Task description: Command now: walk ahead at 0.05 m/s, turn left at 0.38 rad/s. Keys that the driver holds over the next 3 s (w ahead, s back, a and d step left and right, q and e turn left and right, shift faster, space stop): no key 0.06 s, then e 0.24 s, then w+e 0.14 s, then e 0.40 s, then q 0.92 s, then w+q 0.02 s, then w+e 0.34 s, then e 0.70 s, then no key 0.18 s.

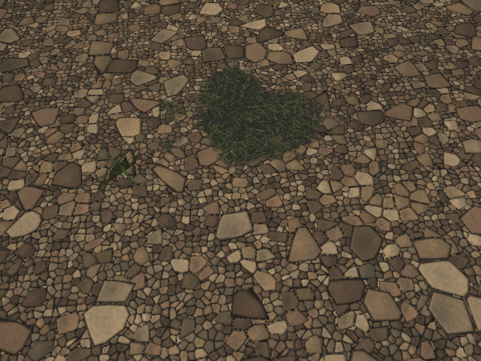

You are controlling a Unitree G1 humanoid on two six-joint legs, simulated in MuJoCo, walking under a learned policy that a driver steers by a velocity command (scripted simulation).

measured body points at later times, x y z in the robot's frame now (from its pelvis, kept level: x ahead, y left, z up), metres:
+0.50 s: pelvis +0.03 +0.01 +0.00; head +0.04 +0.00 +0.45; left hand +0.19 +0.28 -0.10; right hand +0.11 -0.28 -0.11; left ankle +0.02 +0.15 -0.74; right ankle +0.01 -0.10 -0.72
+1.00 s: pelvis +0.10 -0.03 +0.00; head +0.12 -0.05 +0.45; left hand +0.33 +0.18 -0.10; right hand +0.16 -0.34 -0.10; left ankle +0.21 +0.07 -0.73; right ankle +0.01 -0.10 -0.74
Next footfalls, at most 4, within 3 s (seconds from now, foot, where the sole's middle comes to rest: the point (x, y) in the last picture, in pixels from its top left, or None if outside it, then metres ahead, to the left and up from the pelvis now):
0.16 left None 0.05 0.15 -0.77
0.56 right None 0.05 -0.11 -0.77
1.02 left None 0.24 0.06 -0.77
1.34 right None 0.10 -0.15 -0.77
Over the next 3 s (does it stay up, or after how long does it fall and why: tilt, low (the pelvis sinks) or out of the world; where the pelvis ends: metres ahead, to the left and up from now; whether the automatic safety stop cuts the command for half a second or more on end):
stays up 0.39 0.01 0.00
